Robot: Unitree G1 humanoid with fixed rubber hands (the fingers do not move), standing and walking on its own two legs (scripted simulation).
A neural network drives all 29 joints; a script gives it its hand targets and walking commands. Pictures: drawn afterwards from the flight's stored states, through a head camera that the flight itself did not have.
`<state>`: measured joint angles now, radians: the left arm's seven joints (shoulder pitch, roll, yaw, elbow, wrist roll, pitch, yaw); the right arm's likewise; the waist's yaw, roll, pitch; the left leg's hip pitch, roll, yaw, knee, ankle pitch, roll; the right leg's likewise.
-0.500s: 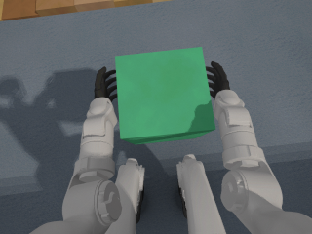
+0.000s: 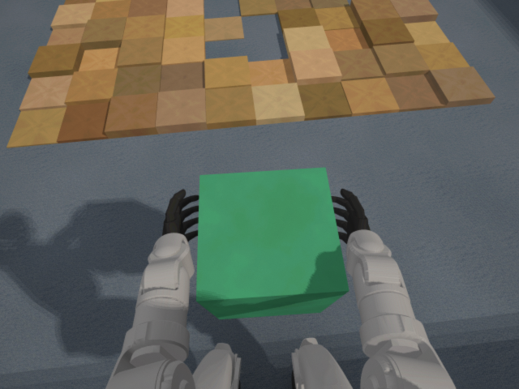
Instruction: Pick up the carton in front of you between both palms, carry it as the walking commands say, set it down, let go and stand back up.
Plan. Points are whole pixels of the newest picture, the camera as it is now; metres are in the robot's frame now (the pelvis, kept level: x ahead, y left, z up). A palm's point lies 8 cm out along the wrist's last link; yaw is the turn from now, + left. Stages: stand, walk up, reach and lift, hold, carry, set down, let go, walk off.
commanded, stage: reach and lift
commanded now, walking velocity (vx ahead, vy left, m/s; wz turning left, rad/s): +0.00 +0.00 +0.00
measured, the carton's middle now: (266, 251) +0.35 -0.01 -0.10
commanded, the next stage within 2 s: hold in 1.44 s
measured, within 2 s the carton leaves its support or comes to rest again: neither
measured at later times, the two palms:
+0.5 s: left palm (143, 216) +0.32 +0.15 +0.11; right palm (381, 219) +0.31 -0.15 +0.10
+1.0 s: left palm (144, 210) +0.32 +0.15 +0.11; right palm (385, 213) +0.32 -0.15 +0.11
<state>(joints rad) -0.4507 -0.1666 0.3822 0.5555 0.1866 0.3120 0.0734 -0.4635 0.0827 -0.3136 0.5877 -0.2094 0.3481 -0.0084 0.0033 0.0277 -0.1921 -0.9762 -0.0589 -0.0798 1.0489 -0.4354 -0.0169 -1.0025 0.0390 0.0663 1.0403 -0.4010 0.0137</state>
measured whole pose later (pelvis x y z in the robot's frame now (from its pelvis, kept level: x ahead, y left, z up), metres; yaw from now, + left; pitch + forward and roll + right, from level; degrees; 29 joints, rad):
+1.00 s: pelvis +0.02 +0.00 +0.08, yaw +0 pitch -4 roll +0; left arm -0.34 -0.17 0.32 0.37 0.31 0.60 -0.01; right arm -0.31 0.16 -0.28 0.35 -0.31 0.64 0.01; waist 0.00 0.01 0.02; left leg -0.13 -0.02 -0.09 0.43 -0.23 -0.01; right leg -0.15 0.03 0.08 0.42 -0.19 0.01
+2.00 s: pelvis +0.02 +0.00 +0.08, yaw +0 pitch -8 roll +0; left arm -0.32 -0.17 0.28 0.27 0.30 0.73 -0.01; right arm -0.29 0.16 -0.23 0.25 -0.29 0.77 0.01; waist 0.00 0.01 0.03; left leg -0.04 -0.02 -0.09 0.39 -0.21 -0.01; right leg -0.06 0.03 0.08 0.37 -0.17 0.01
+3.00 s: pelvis +0.28 +0.01 +0.09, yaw +4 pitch +5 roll +0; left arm -0.18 -0.14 0.12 -0.31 0.11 1.22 0.09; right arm -0.16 0.13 -0.12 -0.32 -0.09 1.25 -0.09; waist 0.02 -0.01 -0.13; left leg -0.57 0.10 0.11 0.85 -0.26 0.00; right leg -0.15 -0.02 -0.22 0.29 -0.24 -0.04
